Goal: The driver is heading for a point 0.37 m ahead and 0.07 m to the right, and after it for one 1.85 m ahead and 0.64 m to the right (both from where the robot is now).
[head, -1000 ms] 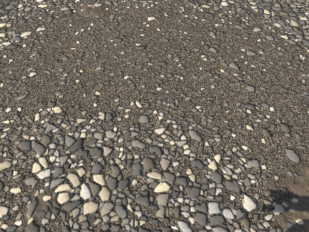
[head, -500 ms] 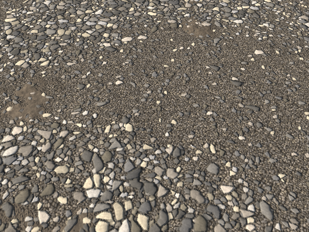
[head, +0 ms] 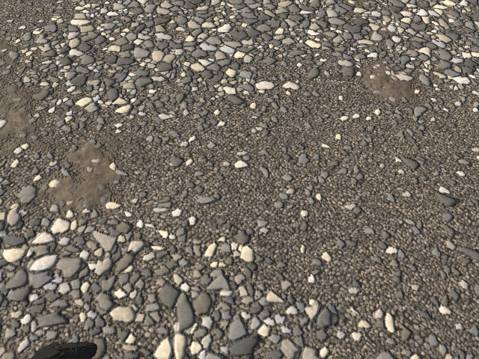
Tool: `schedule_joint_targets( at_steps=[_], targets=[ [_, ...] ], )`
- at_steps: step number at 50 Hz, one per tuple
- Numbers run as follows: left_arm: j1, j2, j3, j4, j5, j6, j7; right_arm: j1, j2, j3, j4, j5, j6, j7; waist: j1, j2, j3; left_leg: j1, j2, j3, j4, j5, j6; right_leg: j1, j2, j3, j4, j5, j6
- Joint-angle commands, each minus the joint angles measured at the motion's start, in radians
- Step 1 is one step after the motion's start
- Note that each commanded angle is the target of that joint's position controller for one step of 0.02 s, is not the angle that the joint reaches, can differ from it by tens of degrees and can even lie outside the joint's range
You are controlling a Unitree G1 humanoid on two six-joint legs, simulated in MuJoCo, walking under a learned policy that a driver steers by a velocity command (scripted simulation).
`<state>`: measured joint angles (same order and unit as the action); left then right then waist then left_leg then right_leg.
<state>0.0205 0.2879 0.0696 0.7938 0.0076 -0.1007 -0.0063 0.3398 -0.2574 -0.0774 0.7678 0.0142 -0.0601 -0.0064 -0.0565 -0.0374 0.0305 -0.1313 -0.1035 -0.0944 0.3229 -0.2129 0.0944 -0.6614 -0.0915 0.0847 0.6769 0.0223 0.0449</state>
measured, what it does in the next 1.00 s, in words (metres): walks ahead, turning right: right foot, then left foot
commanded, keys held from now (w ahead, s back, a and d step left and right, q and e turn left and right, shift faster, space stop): w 0.18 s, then e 0.82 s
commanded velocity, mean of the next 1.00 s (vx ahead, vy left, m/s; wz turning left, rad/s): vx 0.21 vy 0.00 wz -0.25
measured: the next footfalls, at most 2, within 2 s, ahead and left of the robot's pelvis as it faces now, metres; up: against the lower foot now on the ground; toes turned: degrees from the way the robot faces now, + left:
right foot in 0.18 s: +0.30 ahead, -0.14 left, +0.00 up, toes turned +3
left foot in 0.66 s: +0.40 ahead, +0.07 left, +0.00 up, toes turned -14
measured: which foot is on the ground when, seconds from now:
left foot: down 0.00-0.20, up 0.22-0.64, down 0.66-1.00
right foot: up 0.00-0.16, down 0.18-0.66, up 0.68-1.00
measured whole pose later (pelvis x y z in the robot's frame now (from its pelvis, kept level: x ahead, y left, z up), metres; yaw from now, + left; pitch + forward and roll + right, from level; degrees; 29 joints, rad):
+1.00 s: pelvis +0.30 -0.04 -0.01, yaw -21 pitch +2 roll +0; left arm 0.16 0.31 0.08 0.68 -0.02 0.07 -0.01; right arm 0.15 -0.28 -0.07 0.71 0.00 0.01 -0.03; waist -0.02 -0.01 0.06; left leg -0.27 0.07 0.10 0.45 -0.21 -0.01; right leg -0.42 -0.04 -0.01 0.78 -0.36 0.06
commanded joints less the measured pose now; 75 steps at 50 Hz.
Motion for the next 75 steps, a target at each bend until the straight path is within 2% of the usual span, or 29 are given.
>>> schedule_joint_targets(
  at_steps=[1, 6, 8, 9, 10, 11, 12, 13, 15, 18, 22, 28, 31, 32, 33, 34, 35, 36, 40, 48, 52, 53, 54, 55, 57, 60, 66, 72, 75],
  targets=[
    [-0.098, 0.043, -0.002, -0.079, -0.009, -0.017, -0.014, 0.027, -0.156, -0.039, -0.036, 0.002, -0.017, -0.007, -0.02, 0.124, -0.008, -0.079, 0.222, -0.134, -0.107, 0.159, 0.121, 0.129, 0.049, -0.052, -0.118, 0.149, -0.008],
    [-0.122, 0.09, 0.006, -0.108, -0.012, -0.036, -0.033, 0.076, -0.163, -0.039, -0.001, 0.0, -0.001, -0.014, -0.02, 0.147, 0.01, 0.125, 0.307, -0.216, 0.002, 0.281, 0.109, 0.08, 0.06, -0.053, -0.196, -0.025, -0.069],
    [-0.005, 0.12, 0.022, -0.08, -0.009, -0.043, -0.031, 0.047, -0.167, -0.038, -0.006, 0.0, 0.008, -0.016, 0.049, 0.165, -0.044, 0.147, 0.278, -0.194, 0.12, 0.539, 0.081, 0.24, 0.1, -0.098, -0.241, -0.068, -0.112],
    [0.132, 0.157, 0.039, -0.048, 0.0, -0.045, -0.027, 0.026, -0.146, -0.027, -0.019, -0.005, 0.009, -0.013, 0.113, 0.147, -0.154, 0.086, 0.226, -0.151, 0.287, 0.603, 0.053, 0.462, 0.061, -0.067, -0.211, -0.015, -0.157],
    [0.29, 0.221, 0.052, -0.03, 0.016, -0.044, -0.025, 0.045, -0.11, -0.01, -0.042, -0.026, 0.006, -0.016, 0.156, 0.026, -0.304, -0.111, 0.132, -0.084, 0.587, 0.383, 0.0, 0.759, -0.112, 0.138, -0.155, 0.117, -0.245],
    [0.359, 0.25, 0.062, 0.016, 0.014, -0.031, -0.035, 0.186, -0.046, 0.006, -0.028, -0.005, -0.007, -0.015, 0.102, -0.286, -0.397, -0.438, -0.021, -0.036, 0.912, -0.332, -0.081, 1.018, -0.295, 0.56, -0.268, 0.084, -0.398],
    [0.344, 0.162, 0.036, 0.011, -0.023, -0.026, -0.041, 0.146, -0.13, -0.003, -0.02, -0.003, -0.014, -0.013, 0.123, -0.179, -0.338, -0.541, 0.029, -0.1, 1.01, -0.4, -0.085, 0.997, -0.28, 0.609, -0.316, 0.037, -0.377],
    [0.249, 0.125, 0.023, -0.012, -0.025, -0.018, -0.038, 0.036, -0.164, -0.012, -0.044, -0.001, -0.016, -0.01, 0.12, -0.09, -0.207, -0.574, 0.076, -0.059, 1.015, -0.325, -0.095, 0.863, -0.245, 0.45, -0.309, 0.159, -0.341],
    [0.159, 0.091, 0.006, -0.032, -0.014, -0.003, -0.034, -0.068, -0.154, -0.015, -0.075, -0.031, -0.018, -0.016, 0.082, 0.035, -0.106, -0.512, 0.137, -0.001, 0.909, -0.239, -0.117, 0.634, -0.172, 0.271, -0.317, 0.466, -0.316],
    [0.157, 0.12, 0.011, -0.018, -0.003, 0.004, -0.022, -0.051, -0.087, -0.004, -0.092, -0.025, -0.002, -0.025, 0.033, -0.041, -0.124, -0.402, 0.149, 0.015, 0.716, -0.207, -0.14, 0.535, -0.11, 0.18, -0.343, 0.6, -0.309],
    [0.166, 0.194, 0.042, -0.024, -0.022, 0.042, 0.004, -0.097, -0.089, -0.002, -0.104, -0.02, 0.023, -0.04, 0.036, -0.055, -0.169, -0.33, 0.108, 0.033, 0.529, -0.069, -0.165, 0.471, -0.089, 0.157, -0.351, 0.512, -0.295],
    [0.19, 0.178, 0.044, -0.029, -0.035, 0.093, 0.026, -0.242, -0.1, -0.006, -0.143, -0.011, 0.035, -0.033, 0.076, -0.09, -0.117, -0.277, 0.067, 0.005, 0.326, -0.007, -0.168, 0.432, -0.052, 0.243, -0.327, 0.107, -0.245],
    [0.14, 0.165, 0.041, -0.059, -0.04, 0.11, 0.035, -0.192, -0.118, -0.017, -0.132, -0.006, 0.009, -0.021, 0.028, -0.108, -0.107, -0.162, 0.066, 0.007, 0.09, 0.083, -0.14, 0.445, -0.019, 0.315, -0.248, 0.027, -0.202],
    [0.151, 0.135, 0.032, -0.069, -0.037, 0.112, 0.039, -0.166, -0.147, -0.025, -0.126, -0.014, 0.001, -0.022, 0.028, -0.084, -0.122, -0.061, 0.133, -0.019, 0.018, 0.191, -0.11, 0.403, 0.019, 0.305, -0.189, -0.053, -0.159],
    [0.195, 0.075, 0.014, -0.081, -0.016, 0.111, 0.038, -0.138, -0.213, -0.039, -0.137, -0.034, 0.004, -0.033, 0.05, 0.083, -0.188, 0.088, 0.35, -0.182, 0.041, 0.413, -0.027, 0.296, 0.095, 0.207, 0.011, -0.328, -0.105],
    [0.27, 0.058, 0.009, -0.102, -0.019, 0.104, 0.035, -0.146, -0.244, -0.044, -0.138, -0.063, 0.021, -0.031, 0.099, 0.305, -0.192, 0.159, 0.528, -0.407, 0.043, 0.632, 0.152, 0.088, 0.22, 0.058, 0.189, -0.728, -0.053],
    [0.286, 0.145, 0.028, -0.089, -0.014, 0.098, 0.032, -0.143, -0.202, -0.039, -0.14, -0.053, 0.023, -0.027, 0.078, 0.275, -0.2, 0.132, 0.564, -0.449, 0.03, 0.609, 0.221, 0.041, 0.149, 0.041, 0.401, -0.72, -0.013],
    [0.269, 0.197, 0.05, -0.074, -0.027, 0.107, 0.032, -0.172, -0.145, -0.022, -0.151, -0.047, 0.022, -0.027, 0.074, 0.191, -0.168, 0.095, 0.491, -0.327, 0.04, 0.554, 0.184, 0.035, 0.124, 0.043, 0.489, -0.645, 0.007],
    [0.231, 0.13, 0.042, -0.092, -0.032, 0.153, 0.034, -0.243, -0.143, -0.017, -0.145, -0.036, 0.037, -0.03, 0.082, 0.179, -0.088, -0.04, 0.347, -0.07, 0.007, 0.437, 0.114, 0.07, 0.093, -0.026, 0.486, -0.461, 0.062],
    [0.139, 0.11, 0.029, -0.186, -0.027, 0.156, -0.004, -0.216, -0.21, -0.045, -0.121, -0.019, 0.055, -0.029, 0.036, 0.221, -0.137, -0.001, 0.407, 0.031, 0.016, 0.382, 0.129, 0.249, 0.062, -0.118, 0.114, -0.388, 0.022],
    [0.217, 0.122, 0.046, -0.173, -0.024, 0.162, -0.016, -0.212, -0.202, -0.045, -0.097, 0.012, 0.055, -0.022, 0.083, 0.19, -0.125, -0.068, 0.382, 0.099, 0.151, 0.234, 0.028, 0.449, 0.108, -0.158, -0.197, -0.205, -0.066],
    [0.25, 0.171, 0.063, -0.17, -0.022, 0.16, -0.005, -0.156, -0.163, -0.036, -0.075, -0.001, 0.054, -0.018, 0.079, 0.064, -0.125, -0.191, 0.325, 0.179, 0.297, 0.083, -0.058, 0.581, 0.049, -0.041, -0.279, -0.015, -0.112],
    [0.26, 0.3, 0.087, -0.199, -0.015, 0.157, 0.015, -0.148, -0.097, -0.012, -0.118, -0.059, 0.053, -0.01, 0.042, -0.28, -0.123, -0.493, 0.177, 0.261, 0.63, -0.426, -0.171, 0.725, -0.24, 0.346, -0.28, 0.378, -0.257],
    [0.274, 0.287, 0.078, -0.216, 0.021, 0.135, 0.003, -0.256, -0.137, -0.023, -0.15, -0.043, 0.049, -0.021, 0.13, -0.21, -0.167, -0.56, 0.114, 0.087, 0.807, -0.495, -0.177, 0.634, -0.312, 0.435, -0.315, 0.366, -0.407],
    [0.19, 0.232, 0.063, -0.209, 0.008, 0.106, 0.003, -0.267, -0.174, -0.039, -0.139, -0.013, 0.058, -0.036, 0.085, -0.095, -0.102, -0.573, 0.145, 0.031, 0.851, -0.323, -0.15, 0.569, -0.192, 0.292, -0.334, 0.168, -0.318],
    [0.123, 0.18, 0.04, -0.224, -0.015, 0.114, 0.021, -0.215, -0.171, -0.046, -0.114, -0.027, 0.065, -0.045, 0.044, -0.099, -0.11, -0.496, 0.128, 0.03, 0.844, -0.18, -0.165, 0.506, -0.117, 0.226, -0.334, 0.15, -0.268],
    [0.146, 0.162, 0.029, -0.21, -0.005, 0.119, 0.038, -0.228, -0.12, -0.021, -0.111, -0.015, 0.061, -0.028, 0.072, -0.105, -0.13, -0.41, 0.131, 0.039, 0.585, -0.115, -0.183, 0.546, -0.099, 0.209, -0.32, 0.078, -0.268],
    [0.13, 0.156, 0.017, -0.192, -0.002, 0.124, 0.017, -0.222, -0.128, -0.016, -0.115, -0.006, 0.052, -0.01, 0.087, -0.113, -0.086, -0.231, 0.124, 0.058, 0.343, -0.154, -0.16, 0.468, -0.102, 0.275, -0.301, 0.006, -0.278],
    [0.134, 0.105, -0.005, -0.172, -0.01, 0.118, 0.016, -0.166, -0.117, -0.007, -0.097, -0.025, 0.035, 0.0, 0.043, -0.056, -0.097, -0.009, 0.149, 0.036, 0.038, 0.154, -0.118, 0.402, -0.038, 0.255, -0.259, -0.057, -0.189]
  ],
)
